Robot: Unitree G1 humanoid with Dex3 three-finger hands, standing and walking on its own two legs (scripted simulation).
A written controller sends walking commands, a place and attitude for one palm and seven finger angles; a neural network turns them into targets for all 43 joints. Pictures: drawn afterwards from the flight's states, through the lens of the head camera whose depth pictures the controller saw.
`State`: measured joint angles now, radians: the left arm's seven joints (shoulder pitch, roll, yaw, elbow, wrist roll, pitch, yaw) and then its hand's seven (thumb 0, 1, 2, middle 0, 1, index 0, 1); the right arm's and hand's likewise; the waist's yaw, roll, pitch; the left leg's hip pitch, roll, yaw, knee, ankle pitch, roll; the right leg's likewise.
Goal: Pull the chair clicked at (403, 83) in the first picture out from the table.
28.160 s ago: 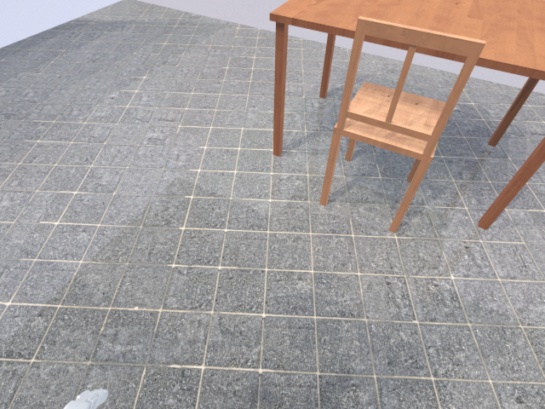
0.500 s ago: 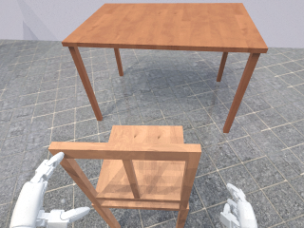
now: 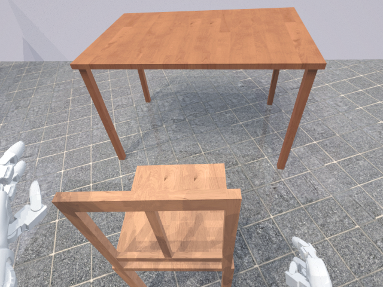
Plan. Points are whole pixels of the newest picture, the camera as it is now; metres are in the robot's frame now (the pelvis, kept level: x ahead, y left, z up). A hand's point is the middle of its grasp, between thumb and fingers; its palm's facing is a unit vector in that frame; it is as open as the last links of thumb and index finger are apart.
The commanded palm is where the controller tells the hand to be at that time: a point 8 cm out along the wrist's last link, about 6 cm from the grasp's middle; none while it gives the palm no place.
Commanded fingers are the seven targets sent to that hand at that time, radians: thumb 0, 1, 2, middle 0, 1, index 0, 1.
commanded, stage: draw the hand back to the body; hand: left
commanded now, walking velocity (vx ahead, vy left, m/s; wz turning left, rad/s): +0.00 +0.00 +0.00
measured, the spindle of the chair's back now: (160, 234) +0.26 +0.12 -0.08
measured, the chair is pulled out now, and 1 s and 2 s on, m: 0.57 0.57 0.57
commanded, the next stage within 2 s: step back with the hand held close in 0.22 s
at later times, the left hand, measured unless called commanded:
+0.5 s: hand (30, 208) +0.19 +0.28 +0.16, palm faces +0.43 -0.77 -0.47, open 7.4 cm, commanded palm +0.13 +0.32 +0.18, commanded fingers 0.00 0.90 0.90 -0.20 -0.30 -0.20 -0.30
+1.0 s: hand (2, 250) +0.13 +0.29 +0.15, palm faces +0.42 -0.79 -0.45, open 7.4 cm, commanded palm +0.07 +0.32 +0.18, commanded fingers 0.00 0.90 0.90 -0.20 -0.30 -0.20 -0.30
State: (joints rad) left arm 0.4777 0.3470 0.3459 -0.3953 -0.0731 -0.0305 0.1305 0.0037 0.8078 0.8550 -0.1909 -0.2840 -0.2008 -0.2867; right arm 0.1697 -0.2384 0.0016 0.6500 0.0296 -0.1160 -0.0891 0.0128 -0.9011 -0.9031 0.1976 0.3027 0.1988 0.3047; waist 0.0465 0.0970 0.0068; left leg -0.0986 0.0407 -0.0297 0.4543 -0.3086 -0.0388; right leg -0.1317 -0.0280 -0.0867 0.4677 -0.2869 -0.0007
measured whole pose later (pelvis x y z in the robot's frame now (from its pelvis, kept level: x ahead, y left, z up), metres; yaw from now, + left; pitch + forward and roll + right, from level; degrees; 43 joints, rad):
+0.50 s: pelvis -0.01 +0.02 +0.00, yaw +0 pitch -1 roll -1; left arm 0.49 0.36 0.39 -0.43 -0.07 -0.08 0.12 0.01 0.89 0.90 -0.21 -0.30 -0.21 -0.30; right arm 0.14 -0.23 0.00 0.61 0.02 -0.06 -0.08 0.01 -0.90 -0.90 0.20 0.30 0.20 0.30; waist 0.02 0.08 0.03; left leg -0.17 0.03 -0.03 0.48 -0.29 -0.02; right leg -0.18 -0.04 -0.08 0.44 -0.24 0.02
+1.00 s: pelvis -0.07 +0.02 -0.01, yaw +0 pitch +1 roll -2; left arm 0.57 0.39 0.40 -0.55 -0.06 -0.10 0.17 0.01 0.89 0.90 -0.21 -0.30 -0.21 -0.30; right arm 0.18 -0.20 0.00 0.59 0.02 -0.05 -0.10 0.01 -0.90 -0.90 0.20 0.30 0.20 0.30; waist 0.01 0.02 0.01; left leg -0.37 0.03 -0.03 0.59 -0.26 -0.01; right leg -0.35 -0.04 -0.08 0.49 -0.17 0.02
